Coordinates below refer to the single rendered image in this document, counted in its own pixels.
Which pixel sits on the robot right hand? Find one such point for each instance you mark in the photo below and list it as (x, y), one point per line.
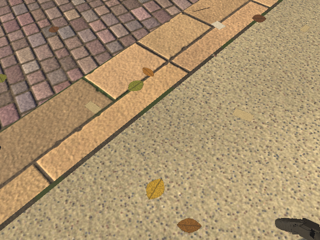
(302, 227)

